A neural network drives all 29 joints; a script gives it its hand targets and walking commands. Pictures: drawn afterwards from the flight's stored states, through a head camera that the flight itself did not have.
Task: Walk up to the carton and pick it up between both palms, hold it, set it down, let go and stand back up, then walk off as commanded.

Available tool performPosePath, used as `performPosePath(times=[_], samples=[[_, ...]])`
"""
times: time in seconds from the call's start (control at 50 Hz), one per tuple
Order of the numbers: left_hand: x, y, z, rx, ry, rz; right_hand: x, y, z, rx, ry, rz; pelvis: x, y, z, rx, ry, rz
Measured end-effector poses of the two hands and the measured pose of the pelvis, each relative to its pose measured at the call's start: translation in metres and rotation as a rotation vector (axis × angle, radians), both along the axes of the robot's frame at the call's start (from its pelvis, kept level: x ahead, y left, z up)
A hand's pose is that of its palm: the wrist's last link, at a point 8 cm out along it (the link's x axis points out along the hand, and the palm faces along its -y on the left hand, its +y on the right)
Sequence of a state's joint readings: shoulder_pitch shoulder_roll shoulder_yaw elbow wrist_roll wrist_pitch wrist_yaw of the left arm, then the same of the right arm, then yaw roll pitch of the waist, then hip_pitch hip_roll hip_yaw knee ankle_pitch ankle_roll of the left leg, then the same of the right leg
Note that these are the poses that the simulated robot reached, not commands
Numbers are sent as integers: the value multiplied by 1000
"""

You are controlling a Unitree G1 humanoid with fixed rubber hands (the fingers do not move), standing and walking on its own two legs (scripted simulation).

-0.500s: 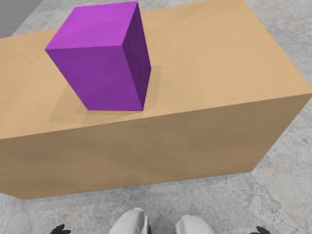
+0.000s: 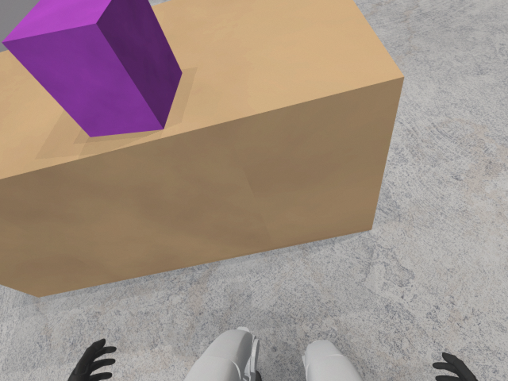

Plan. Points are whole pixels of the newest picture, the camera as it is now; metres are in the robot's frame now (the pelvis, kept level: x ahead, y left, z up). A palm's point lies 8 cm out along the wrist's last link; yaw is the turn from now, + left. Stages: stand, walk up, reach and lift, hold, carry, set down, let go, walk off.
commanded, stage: walk off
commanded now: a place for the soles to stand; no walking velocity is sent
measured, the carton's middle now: (109, 60) +0.75 +0.29 +0.12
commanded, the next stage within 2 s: none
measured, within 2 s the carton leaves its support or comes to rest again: neither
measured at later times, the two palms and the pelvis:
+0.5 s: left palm out of the picture -0.01 +0.36 -0.05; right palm out of the picture -0.05 -0.24 -0.12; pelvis -0.13 +0.07 +0.02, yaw +2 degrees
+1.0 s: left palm out of the picture -0.14 +0.54 -0.09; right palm out of the picture -0.15 -0.07 -0.05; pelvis -0.22 +0.25 +0.03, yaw +3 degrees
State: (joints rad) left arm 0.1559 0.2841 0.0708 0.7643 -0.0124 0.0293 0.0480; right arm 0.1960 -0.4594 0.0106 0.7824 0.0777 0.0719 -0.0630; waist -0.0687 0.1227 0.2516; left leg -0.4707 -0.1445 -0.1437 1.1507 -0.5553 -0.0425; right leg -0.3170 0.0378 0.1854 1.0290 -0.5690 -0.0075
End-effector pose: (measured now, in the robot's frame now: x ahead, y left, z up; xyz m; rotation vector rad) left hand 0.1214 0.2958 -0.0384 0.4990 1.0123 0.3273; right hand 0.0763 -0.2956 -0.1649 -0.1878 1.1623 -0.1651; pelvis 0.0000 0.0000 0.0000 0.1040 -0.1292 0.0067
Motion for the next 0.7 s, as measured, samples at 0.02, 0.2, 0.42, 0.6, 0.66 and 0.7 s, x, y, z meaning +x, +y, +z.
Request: performPosePath(times=[0.02,0.2,0.42,0.6,0.66,0.7], samples=[[-6,-2,6,7,0,4,-5,-2,5,2,-2,0,-5,-2,6,1,-2,-1],[-50,-6,33,9,-5,5,-53,-11,38,4,20,10,-50,-6,35,-11,4,-1],[-108,36,5,-48,2,15,-107,26,44,-27,41,30,-106,37,25,-67,33,13],[-170,123,-44,-128,-18,61,-150,104,43,-88,51,77,-157,123,-3,-149,47,68],[-192,149,-63,-157,5,70,-173,136,46,-97,51,57,-174,152,-7,-154,12,55],[-201,161,-66,-178,18,69,-184,153,57,-104,40,39,-182,166,-2,-176,6,44]])
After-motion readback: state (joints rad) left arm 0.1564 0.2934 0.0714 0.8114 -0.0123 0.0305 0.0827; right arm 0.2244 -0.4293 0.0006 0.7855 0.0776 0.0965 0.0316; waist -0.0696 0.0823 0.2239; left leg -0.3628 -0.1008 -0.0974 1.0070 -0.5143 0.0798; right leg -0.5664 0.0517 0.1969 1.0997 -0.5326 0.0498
